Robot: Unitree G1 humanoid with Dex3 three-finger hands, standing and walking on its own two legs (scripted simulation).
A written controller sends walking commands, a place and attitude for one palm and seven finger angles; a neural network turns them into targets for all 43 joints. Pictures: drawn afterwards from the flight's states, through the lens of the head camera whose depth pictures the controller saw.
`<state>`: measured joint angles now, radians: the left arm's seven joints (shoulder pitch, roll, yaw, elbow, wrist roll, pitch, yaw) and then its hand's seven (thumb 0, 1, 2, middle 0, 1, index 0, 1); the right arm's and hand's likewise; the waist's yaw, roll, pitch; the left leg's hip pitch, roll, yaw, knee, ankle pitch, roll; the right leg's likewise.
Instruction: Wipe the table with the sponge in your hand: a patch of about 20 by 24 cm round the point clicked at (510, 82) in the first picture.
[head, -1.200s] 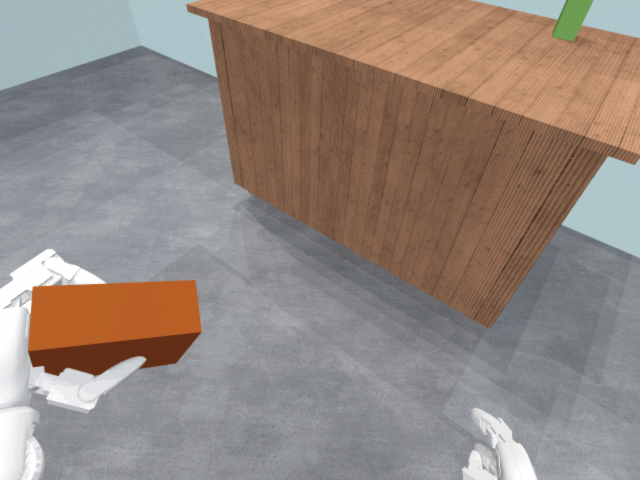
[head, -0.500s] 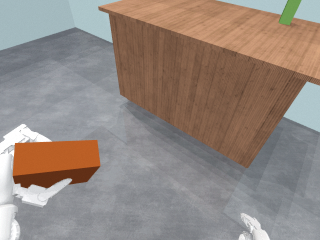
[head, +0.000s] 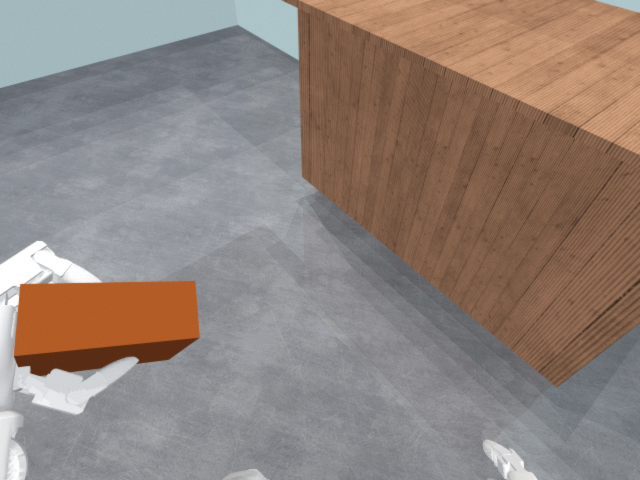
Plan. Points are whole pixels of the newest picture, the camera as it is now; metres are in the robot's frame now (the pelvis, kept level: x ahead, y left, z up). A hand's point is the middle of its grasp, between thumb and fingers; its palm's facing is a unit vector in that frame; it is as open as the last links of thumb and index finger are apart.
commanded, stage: walk to a spot facing it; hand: left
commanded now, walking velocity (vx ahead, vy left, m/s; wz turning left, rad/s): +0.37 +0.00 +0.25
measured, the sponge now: (135, 327) +0.23 +0.19 +0.15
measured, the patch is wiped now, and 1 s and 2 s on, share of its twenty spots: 0.00 0.00 0.00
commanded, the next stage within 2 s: none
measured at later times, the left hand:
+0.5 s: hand (150, 235) +0.32 +0.20 +0.17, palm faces +0.51 -0.73 -0.46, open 9.7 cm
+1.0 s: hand (156, 201) +0.35 +0.20 +0.19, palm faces +0.62 -0.60 -0.51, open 9.7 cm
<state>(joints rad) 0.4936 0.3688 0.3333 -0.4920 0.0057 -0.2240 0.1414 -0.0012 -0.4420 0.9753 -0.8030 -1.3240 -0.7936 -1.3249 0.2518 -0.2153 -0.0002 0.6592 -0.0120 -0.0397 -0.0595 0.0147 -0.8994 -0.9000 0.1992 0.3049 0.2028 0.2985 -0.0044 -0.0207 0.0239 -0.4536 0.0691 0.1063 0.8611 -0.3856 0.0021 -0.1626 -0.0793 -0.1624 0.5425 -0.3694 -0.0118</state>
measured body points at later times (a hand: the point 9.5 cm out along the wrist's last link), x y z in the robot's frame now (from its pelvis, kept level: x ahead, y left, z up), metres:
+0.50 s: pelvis +0.14 -0.06 -0.01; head +0.16 -0.08 +0.44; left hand +0.29 +0.24 +0.19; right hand +0.32 -0.25 -0.13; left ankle +0.09 +0.08 -0.63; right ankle +0.17 -0.15 -0.73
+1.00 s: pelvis +0.24 -0.09 -0.01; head +0.27 -0.09 +0.44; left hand +0.31 +0.23 +0.22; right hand +0.47 -0.21 -0.10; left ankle +0.24 +0.09 -0.73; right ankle +0.31 -0.19 -0.72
